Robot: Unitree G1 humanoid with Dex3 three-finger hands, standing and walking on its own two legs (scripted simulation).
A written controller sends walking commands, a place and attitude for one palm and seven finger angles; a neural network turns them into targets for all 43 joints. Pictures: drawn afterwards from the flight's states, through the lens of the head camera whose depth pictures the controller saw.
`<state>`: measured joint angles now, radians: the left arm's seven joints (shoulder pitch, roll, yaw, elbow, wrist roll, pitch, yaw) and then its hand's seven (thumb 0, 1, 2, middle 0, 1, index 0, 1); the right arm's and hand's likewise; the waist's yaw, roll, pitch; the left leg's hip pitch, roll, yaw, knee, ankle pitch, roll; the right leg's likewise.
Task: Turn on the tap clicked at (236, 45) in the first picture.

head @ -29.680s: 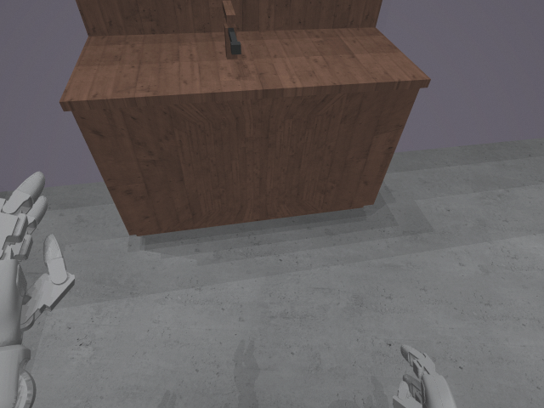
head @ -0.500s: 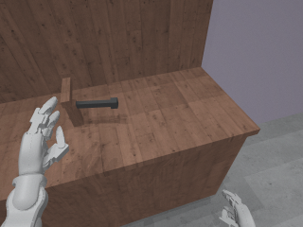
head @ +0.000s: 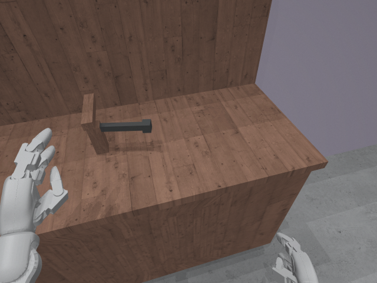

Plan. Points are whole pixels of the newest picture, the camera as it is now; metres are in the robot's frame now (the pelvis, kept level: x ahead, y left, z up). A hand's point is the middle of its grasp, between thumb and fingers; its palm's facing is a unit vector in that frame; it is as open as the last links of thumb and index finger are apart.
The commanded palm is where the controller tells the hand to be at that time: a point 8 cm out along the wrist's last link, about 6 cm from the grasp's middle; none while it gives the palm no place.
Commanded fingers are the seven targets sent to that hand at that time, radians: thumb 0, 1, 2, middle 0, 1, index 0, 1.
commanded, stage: step back with the hand held close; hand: left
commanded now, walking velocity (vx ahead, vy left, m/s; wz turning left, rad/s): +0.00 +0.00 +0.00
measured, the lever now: (146, 126) +0.50 +0.19 +0.06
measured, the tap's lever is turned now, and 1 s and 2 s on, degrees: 76 76 76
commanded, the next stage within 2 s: stop stepping back and stand still in 1.56 s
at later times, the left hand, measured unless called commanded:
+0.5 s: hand (59, 209) +0.18 +0.24 +0.14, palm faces +0.31 -0.84 -0.44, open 7.4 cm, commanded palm +0.13 +0.29 +0.17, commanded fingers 0.00 0.90 0.90 -0.20 -0.30 -0.20 -0.30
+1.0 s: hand (39, 231) +0.14 +0.25 +0.14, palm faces +0.37 -0.83 -0.42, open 7.4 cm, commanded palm +0.08 +0.30 +0.17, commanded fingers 0.00 0.90 0.90 -0.20 -0.30 -0.20 -0.30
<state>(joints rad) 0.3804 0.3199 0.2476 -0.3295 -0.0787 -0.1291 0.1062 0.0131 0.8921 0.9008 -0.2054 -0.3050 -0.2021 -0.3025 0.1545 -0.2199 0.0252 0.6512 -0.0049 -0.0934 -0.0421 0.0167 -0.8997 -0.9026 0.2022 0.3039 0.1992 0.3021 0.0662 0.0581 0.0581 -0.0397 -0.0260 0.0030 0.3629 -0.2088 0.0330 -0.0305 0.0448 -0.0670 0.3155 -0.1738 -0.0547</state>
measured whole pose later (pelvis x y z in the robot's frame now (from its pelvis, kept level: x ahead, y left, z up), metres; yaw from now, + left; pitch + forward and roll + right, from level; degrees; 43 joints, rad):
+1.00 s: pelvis -0.07 +0.02 -0.02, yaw +1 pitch +1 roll -2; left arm 0.49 0.37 0.33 -0.57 -0.03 -0.16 0.15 0.01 0.89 0.90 -0.21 -0.31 -0.21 -0.30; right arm 0.17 -0.21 0.00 0.56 0.01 -0.05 -0.06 0.02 -0.90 -0.90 0.20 0.30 0.20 0.30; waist 0.00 0.02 0.07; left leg -0.44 -0.03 0.00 0.62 -0.23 0.04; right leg -0.37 0.06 -0.02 0.55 -0.19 -0.03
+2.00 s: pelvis -0.32 -0.03 -0.02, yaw +2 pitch -3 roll +0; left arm 0.48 0.35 0.32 -0.51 -0.05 -0.13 0.13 0.01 0.89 0.90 -0.21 -0.31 -0.21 -0.30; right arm 0.24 -0.20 0.01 0.68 0.02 -0.07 -0.04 0.02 -0.90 -0.90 0.20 0.30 0.20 0.30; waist 0.00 -0.01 0.03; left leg -0.50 0.00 0.01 1.07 -0.37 0.01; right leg -0.29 0.03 -0.04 0.55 -0.21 -0.05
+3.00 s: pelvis -0.38 -0.06 -0.01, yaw +5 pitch -3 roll +0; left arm 0.45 0.34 0.32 -0.47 -0.04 -0.14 0.16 0.01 0.89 0.90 -0.21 -0.31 -0.21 -0.30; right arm 0.22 -0.22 0.00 0.63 0.01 -0.11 -0.07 0.02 -0.90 -0.90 0.20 0.30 0.20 0.30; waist 0.01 0.02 0.05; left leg -0.24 0.04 0.02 0.51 -0.22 -0.01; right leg -0.25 0.04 -0.06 0.49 -0.19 -0.05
